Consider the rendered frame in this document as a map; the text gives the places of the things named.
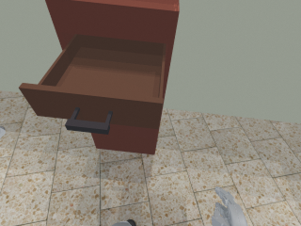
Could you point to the handle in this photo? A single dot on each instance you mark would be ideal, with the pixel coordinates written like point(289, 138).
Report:
point(95, 127)

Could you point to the drawer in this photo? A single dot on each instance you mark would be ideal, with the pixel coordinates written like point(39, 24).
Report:
point(100, 74)

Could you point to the cabinet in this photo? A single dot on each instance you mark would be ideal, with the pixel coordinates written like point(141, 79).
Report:
point(142, 20)

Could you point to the robot right hand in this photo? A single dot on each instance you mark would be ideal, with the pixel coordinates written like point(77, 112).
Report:
point(233, 215)

